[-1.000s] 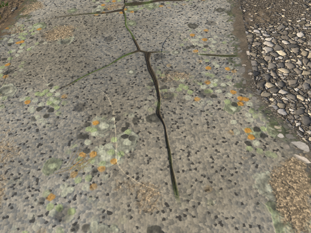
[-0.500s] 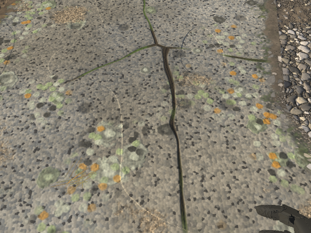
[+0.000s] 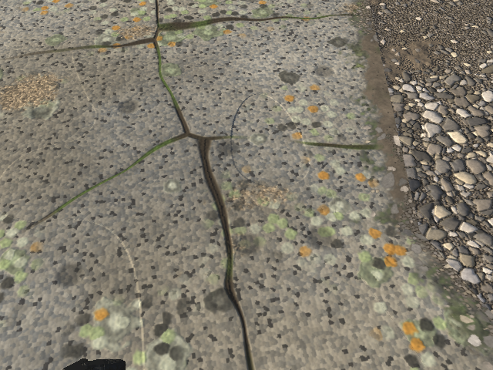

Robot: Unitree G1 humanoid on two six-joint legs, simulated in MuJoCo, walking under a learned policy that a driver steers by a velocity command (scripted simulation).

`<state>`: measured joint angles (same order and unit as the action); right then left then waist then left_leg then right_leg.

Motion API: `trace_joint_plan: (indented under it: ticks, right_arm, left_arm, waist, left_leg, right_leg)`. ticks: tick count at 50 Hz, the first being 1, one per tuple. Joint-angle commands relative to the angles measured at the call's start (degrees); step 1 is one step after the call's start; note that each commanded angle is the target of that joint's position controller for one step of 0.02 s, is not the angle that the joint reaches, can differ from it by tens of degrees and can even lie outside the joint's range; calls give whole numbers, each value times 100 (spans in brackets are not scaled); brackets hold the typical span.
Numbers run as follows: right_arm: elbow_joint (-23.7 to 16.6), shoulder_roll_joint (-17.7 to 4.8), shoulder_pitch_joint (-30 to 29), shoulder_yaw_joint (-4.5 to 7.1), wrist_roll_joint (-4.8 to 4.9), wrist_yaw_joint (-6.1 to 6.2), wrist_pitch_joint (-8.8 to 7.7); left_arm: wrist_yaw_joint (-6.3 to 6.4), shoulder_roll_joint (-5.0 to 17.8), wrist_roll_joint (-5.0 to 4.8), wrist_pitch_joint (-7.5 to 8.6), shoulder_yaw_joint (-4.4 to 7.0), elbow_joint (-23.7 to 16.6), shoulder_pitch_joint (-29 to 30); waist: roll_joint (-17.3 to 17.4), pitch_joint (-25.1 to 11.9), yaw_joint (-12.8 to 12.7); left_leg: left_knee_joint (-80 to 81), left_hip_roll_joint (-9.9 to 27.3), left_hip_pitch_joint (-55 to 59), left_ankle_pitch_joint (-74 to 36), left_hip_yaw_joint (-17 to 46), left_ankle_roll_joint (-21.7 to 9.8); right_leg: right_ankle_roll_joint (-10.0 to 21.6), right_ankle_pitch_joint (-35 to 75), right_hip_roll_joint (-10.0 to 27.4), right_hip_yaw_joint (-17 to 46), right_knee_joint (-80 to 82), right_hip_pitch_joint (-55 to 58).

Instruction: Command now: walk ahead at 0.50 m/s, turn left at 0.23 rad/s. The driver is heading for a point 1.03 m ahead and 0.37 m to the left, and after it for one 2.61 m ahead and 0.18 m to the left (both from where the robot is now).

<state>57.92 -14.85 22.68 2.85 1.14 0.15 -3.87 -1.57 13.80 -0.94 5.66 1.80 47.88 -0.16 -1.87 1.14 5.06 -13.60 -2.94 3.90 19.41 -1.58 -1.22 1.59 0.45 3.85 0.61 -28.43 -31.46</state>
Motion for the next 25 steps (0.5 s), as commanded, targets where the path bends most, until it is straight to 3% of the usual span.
trace_joint_plan:
  ticks: [1,2,3,4,5,6,7,8,10,11,14,18,22,24,25]
  right_arm:
    - [-269,-963,-149,186,-9,35,49]
    - [-429,-721,-206,83,-91,28,39]
    - [-509,18,498,-114,-70,-2,-63]
    - [-423,-350,399,-43,56,-10,-159]
    - [-559,-810,-31,99,199,-7,-196]
    - [-624,-804,-340,113,199,23,-192]
    - [-655,-716,-509,140,136,54,-156]
    - [-626,-632,-431,186,104,65,-69]
    - [-650,-329,-319,167,101,39,91]
    - [-724,-288,-384,174,93,37,151]
    - [-952,-291,-757,201,37,16,205]
    - [-1233,-187,-1513,142,-1,-142,144]
    - [-1599,-187,-2199,101,3,-282,147]
    - [-1751,-273,-2292,129,16,-345,158]
    - [-1792,-362,-2203,172,20,-364,169]
  left_arm:
    - [10,1008,-9,147,358,-118,-846]
    - [70,1398,81,155,491,110,-1960]
    - [95,1910,155,85,626,254,-2558]
    - [90,1359,126,69,471,232,-2559]
    - [105,1018,98,75,358,148,-2057]
    - [112,825,99,84,297,57,-1611]
    - [92,668,115,102,256,54,-1278]
    - [83,524,152,135,215,56,-1064]
    - [79,536,177,167,240,115,-948]
    - [96,605,179,182,266,151,-959]
    - [185,766,202,174,334,241,-1093]
    - [280,950,160,103,390,273,-1269]
    - [304,1099,50,-38,462,385,-1666]
    - [302,1183,-4,-127,501,391,-1690]
    - [310,1266,-19,-165,526,357,-1618]
  waist:
    - [561,-413,-913]
    - [291,-1315,-1339]
    - [-1090,-2205,-1115]
    - [-1176,-2428,-1223]
    - [-844,-1485,-1143]
    - [-503,-959,-988]
    - [-301,-541,-834]
    - [-391,-339,-637]
    - [-393,-154,-463]
    - [-328,-57,-419]
    - [-156,112,-430]
    - [-44,283,-655]
    - [28,480,-874]
    - [-55,448,-800]
    - [-153,314,-684]
  left_leg:
    - [-1259,1423,-350,-3803,769,-721]
    - [-2811,1059,-1339,-3040,531,-522]
    - [-4986,79,-3664,-363,77,-63]
    - [-5896,111,-4272,1343,871,-81]
    - [-6198,427,-4699,1020,930,-152]
    - [-6075,735,-4615,511,775,-171]
    - [-5747,906,-4416,137,738,-160]
    - [-5499,1069,-4094,-126,786,-164]
    - [-5343,1145,-3813,-355,722,-126]
    - [-5248,1165,-3910,-512,721,-98]
    - [-4538,1172,-4324,-1247,769,-11]
    - [-3205,1071,-4202,-2168,351,-11]
    - [-2543,980,-4437,-1932,66,-165]
    - [-2386,837,-4334,-1457,-119,-317]
    - [-2359,670,-4035,-1175,-282,-421]
  right_leg:
    - [278,-372,-248,-140,283,1586]
    - [610,-298,451,510,-45,3380]
    - [1406,-1261,1927,2953,320,5572]
    - [1485,-1798,2113,3983,962,5521]
    - [1189,-1837,1940,3078,1070,4783]
    - [1008,-1523,1721,2285,1225,3964]
    - [911,-1202,1510,1735,1487,3228]
    - [804,-959,1303,1230,1699,2750]
    - [834,-567,1199,653,1982,2260]
    - [870,-347,1193,408,2070,2181]
    - [903,25,1164,-149,2199,2293]
    - [783,160,1063,-814,2263,2499]
    - [717,429,1298,-1082,2002,3300]
    - [620,1189,1401,-1209,1640,3657]
    - [553,2097,1405,-1299,1307,3745]
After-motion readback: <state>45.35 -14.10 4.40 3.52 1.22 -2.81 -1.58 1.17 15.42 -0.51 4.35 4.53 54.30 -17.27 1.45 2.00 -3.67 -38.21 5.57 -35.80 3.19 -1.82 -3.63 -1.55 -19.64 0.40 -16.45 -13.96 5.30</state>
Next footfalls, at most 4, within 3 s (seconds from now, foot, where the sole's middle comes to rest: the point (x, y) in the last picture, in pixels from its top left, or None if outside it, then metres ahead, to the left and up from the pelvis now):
0.04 right None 0.20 -0.13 -0.77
0.56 left None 0.44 0.17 -0.77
1.06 right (192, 265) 0.79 0.13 -0.77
1.50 left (102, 279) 0.77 0.39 -0.77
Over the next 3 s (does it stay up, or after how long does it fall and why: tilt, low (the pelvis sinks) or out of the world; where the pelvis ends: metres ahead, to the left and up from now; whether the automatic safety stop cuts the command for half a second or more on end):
stays up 0.86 0.36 0.01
